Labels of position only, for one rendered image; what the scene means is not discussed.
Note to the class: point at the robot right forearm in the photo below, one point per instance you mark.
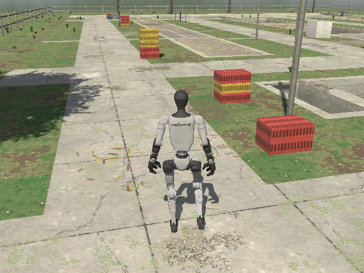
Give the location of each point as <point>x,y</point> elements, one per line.
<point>208,153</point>

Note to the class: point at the robot left hand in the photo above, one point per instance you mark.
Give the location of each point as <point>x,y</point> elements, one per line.
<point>151,166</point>

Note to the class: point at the left robot shin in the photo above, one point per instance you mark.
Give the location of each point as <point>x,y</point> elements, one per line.
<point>172,207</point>

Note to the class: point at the robot right upper arm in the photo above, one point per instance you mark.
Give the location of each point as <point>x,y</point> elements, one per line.
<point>201,129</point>

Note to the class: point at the robot left forearm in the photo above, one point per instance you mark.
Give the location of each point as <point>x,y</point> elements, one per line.
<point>154,152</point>

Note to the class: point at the right robot thigh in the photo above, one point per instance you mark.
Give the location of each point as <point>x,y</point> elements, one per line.
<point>195,166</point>

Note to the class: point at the robot left upper arm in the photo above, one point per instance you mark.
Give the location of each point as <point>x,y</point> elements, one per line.
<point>161,129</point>

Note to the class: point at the robot right hand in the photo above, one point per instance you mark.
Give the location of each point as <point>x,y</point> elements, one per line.
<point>212,167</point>

